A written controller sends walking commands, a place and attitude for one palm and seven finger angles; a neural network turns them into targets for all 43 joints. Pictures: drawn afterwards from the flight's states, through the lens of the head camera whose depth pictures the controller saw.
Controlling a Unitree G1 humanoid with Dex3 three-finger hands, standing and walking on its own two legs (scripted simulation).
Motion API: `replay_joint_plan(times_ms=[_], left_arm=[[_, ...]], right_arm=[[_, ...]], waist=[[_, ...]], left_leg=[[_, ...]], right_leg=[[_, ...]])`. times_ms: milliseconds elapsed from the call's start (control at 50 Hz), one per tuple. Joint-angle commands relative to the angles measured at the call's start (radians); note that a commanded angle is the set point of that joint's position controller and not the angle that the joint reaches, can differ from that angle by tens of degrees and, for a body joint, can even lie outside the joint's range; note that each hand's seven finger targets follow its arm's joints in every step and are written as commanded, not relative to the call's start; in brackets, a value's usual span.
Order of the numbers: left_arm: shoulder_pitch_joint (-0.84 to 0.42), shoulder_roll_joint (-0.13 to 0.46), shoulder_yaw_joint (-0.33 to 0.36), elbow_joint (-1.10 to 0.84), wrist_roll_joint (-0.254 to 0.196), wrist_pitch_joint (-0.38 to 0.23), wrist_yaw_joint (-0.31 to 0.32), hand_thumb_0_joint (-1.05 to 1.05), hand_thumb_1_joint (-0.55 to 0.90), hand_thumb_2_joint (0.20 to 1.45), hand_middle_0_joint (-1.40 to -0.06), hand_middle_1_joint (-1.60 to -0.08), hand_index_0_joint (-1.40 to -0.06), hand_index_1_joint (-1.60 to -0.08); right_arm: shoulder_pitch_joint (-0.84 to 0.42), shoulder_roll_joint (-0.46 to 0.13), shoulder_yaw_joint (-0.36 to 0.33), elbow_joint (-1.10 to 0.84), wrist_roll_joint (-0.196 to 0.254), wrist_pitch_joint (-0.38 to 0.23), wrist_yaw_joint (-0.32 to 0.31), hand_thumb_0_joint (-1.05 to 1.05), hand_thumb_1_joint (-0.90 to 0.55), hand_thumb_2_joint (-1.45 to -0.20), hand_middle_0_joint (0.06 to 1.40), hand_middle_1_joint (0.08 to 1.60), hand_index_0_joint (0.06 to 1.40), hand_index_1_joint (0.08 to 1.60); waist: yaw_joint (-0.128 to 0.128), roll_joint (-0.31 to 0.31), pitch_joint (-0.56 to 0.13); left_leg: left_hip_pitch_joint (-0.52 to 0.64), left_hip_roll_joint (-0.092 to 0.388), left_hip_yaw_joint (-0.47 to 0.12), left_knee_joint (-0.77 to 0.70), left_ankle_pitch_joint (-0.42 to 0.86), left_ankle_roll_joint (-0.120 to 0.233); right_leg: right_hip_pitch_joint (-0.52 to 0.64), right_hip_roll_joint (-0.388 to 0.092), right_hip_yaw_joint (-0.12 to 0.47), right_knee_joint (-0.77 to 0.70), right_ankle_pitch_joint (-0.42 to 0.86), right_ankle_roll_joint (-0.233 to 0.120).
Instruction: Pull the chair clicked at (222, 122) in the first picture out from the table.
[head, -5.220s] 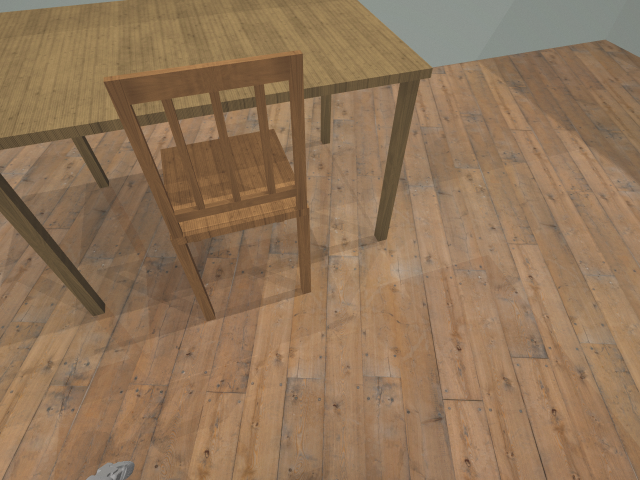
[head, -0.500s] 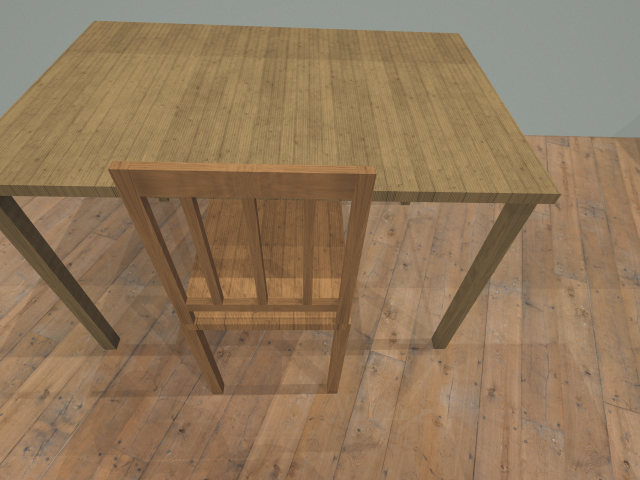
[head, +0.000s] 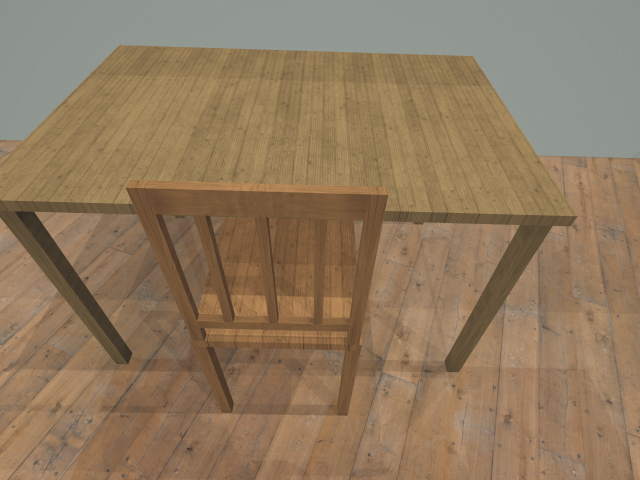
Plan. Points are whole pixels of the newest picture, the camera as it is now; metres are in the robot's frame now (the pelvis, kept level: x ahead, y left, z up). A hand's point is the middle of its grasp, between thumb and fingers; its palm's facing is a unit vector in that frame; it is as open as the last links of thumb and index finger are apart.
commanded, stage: come to a stop and stand still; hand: left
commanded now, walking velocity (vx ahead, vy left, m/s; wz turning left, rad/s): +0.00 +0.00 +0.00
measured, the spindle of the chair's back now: (268, 274) +0.48 +0.13 -0.08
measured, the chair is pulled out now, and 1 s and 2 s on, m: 0.00 0.00 0.00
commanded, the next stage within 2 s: look again from close up in 0.04 s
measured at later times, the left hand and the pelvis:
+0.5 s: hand out of the picture -0.02 +0.17 -0.17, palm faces +0.01 -0.98 -0.19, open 7.4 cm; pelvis -0.01 +0.01 +0.00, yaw -1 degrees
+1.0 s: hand out of the picture -0.03 +0.15 -0.18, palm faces +0.02 -0.99 -0.14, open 7.4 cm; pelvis -0.01 +0.00 +0.00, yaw -1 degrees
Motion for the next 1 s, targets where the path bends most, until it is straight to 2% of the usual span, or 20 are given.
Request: replay_joint_plan(times_ms=[0, 40, 160, 260, 340, 360, 460, 520, 560, 660, 700, 840, 980], left_arm=[[0.053, 0.102, 0.017, -0.043, 0.002, -0.014, 0.005, 0.0, 0.9, 0.9, -0.2, -0.3, -0.2, -0.3], [0.049, 0.103, 0.019, -0.046, 0.002, -0.015, 0.005, 0.0, 0.9, 0.9, -0.2, -0.3, -0.2, -0.3], [0.031, 0.107, 0.022, -0.06, 0.004, -0.005, 0.004, 0.0, 0.9, 0.9, -0.2, -0.3, -0.2, -0.3], [0.021, 0.108, 0.024, -0.067, 0.004, 0.0, 0.004, 0.0, 0.9, 0.9, -0.2, -0.3, -0.2, -0.3], [0.02, 0.101, 0.024, -0.067, 0.004, -0.001, 0.005, 0.0, 0.9, 0.9, -0.2, -0.3, -0.2, -0.3], [0.022, 0.103, 0.025, -0.07, 0.004, 0.001, 0.004, 0.0, 0.9, 0.9, -0.2, -0.3, -0.2, -0.3], [0.033, 0.096, 0.027, -0.069, 0.005, 0.002, 0.004, 0.0, 0.9, 0.9, -0.2, -0.3, -0.2, -0.3], [0.041, 0.089, 0.027, -0.065, 0.005, -0.001, 0.006, 0.0, 0.9, 0.9, -0.2, -0.3, -0.2, -0.3], [0.045, 0.089, 0.028, -0.063, 0.005, 0.0, 0.005, 0.0, 0.9, 0.9, -0.2, -0.3, -0.2, -0.3], [0.058, 0.079, 0.027, -0.056, 0.006, -0.002, 0.006, 0.0, 0.9, 0.9, -0.2, -0.3, -0.2, -0.3], [0.063, 0.074, 0.026, -0.054, 0.007, -0.002, 0.007, 0.0, 0.9, 0.9, -0.2, -0.3, -0.2, -0.3], [0.073, 0.063, 0.026, -0.049, 0.006, -0.007, 0.008, 0.0, 0.9, 0.9, -0.2, -0.3, -0.2, -0.3], [0.077, 0.058, 0.026, -0.048, 0.007, -0.006, 0.008, 0.0, 0.9, 0.9, -0.2, -0.3, -0.2, -0.3]], right_arm=[[0.053, -0.079, -0.014, -0.022, 0.002, -0.017, 0.001, 0.0, -0.9, -0.9, 0.2, 0.3, 0.2, 0.3], [0.048, -0.078, -0.014, -0.017, 0.001, -0.018, 0.001, 0.0, -0.9, -0.9, 0.2, 0.3, 0.2, 0.3], [0.043, -0.075, -0.015, -0.009, 0.001, -0.012, 0.001, 0.0, -0.9, -0.9, 0.2, 0.3, 0.2, 0.3], [0.051, -0.074, -0.014, 0.001, 0.001, -0.008, 0.003, 0.0, -0.9, -0.9, 0.2, 0.3, 0.2, 0.3], [0.065, -0.077, -0.015, 0.008, 0.0, -0.006, 0.005, 0.0, -0.9, -0.9, 0.2, 0.3, 0.2, 0.3], [0.066, -0.074, -0.016, 0.01, 0.001, -0.005, 0.005, 0.0, -0.9, -0.9, 0.2, 0.3, 0.2, 0.3], [0.077, -0.068, -0.017, 0.018, 0.001, -0.003, 0.006, 0.0, -0.9, -0.9, 0.2, 0.3, 0.2, 0.3], [0.086, -0.064, -0.016, 0.025, 0.001, -0.005, 0.006, 0.0, -0.9, -0.9, 0.2, 0.3, 0.2, 0.3], [0.086, -0.057, -0.016, 0.027, 0.003, -0.002, 0.005, 0.0, -0.9, -0.9, 0.2, 0.3, 0.2, 0.3], [0.096, -0.046, -0.017, 0.035, 0.003, 0.001, 0.004, 0.0, -0.9, -0.9, 0.2, 0.3, 0.2, 0.3], [0.096, -0.046, -0.015, 0.035, 0.003, 0.002, 0.005, 0.0, -0.9, -0.9, 0.2, 0.3, 0.2, 0.3], [0.103, -0.034, -0.014, 0.039, 0.003, -0.003, 0.003, 0.0, -0.9, -0.9, 0.2, 0.3, 0.2, 0.3], [0.094, -0.033, -0.014, 0.039, 0.004, -0.004, 0.001, 0.0, -0.9, -0.9, 0.2, 0.3, 0.2, 0.3]], waist=[[-0.009, 0.001, 0.047], [-0.005, 0.004, 0.032], [0.0, 0.027, 0.071], [0.001, 0.015, 0.098], [-0.003, -0.007, 0.08], [0.0, -0.005, 0.096], [-0.001, 0.008, 0.086], [-0.004, 0.008, 0.062], [-0.001, 0.0, 0.085], [-0.006, -0.01, 0.09], [-0.007, 0.006, 0.102], [-0.008, 0.0, 0.07], [-0.003, 0.005, 0.084]], left_leg=[[-0.049, 0.075, -0.089, -0.124, 0.12, 0.0], [-0.041, 0.077, -0.089, -0.127, 0.134, 0.001], [-0.063, 0.083, -0.088, -0.16, 0.07, -0.001], [-0.08, 0.086, -0.093, -0.186, 0.009, -0.001], [-0.073, 0.085, -0.098, -0.19, -0.009, -0.002], [-0.082, 0.089, -0.099, -0.202, -0.03, 0.001], [-0.085, 0.09, -0.103, -0.212, -0.069, 0.003], [-0.071, 0.086, -0.1, -0.199, -0.042, 0.002], [-0.085, 0.089, -0.1, -0.207, -0.068, 0.004], [-0.07, 0.085, -0.093, -0.196, -0.06, 0.005], [-0.08, 0.08, -0.09, -0.192, -0.069, 0.002], [-0.051, 0.081, -0.082, -0.176, -0.008, 0.003], [-0.055, 0.084, -0.081, -0.178, 0.004, 0.004]], right_leg=[[0.018, -0.063, 0.089, -0.097, 0.119, -0.047], [0.037, -0.067, 0.086, -0.097, 0.143, -0.047], [0.027, -0.061, 0.082, -0.116, 0.079, -0.043], [0.018, -0.057, 0.08, -0.129, 0.034, -0.041], [0.02, -0.059, 0.085, -0.129, 0.027, -0.04], [0.014, -0.056, 0.079, -0.133, 0.013, -0.039], [0.009, -0.052, 0.08, -0.132, -0.004, -0.039], [0.014, -0.056, 0.085, -0.127, 0.014, -0.04], [0.006, -0.054, 0.081, -0.135, -0.006, -0.04], [-0.018, -0.053, 0.088, -0.144, -0.021, -0.041], [-0.029, -0.056, 0.094, -0.148, -0.036, -0.042], [-0.016, -0.056, 0.097, -0.143, 0.015, -0.044], [-0.009, -0.055, 0.091, -0.14, 0.047, -0.042]])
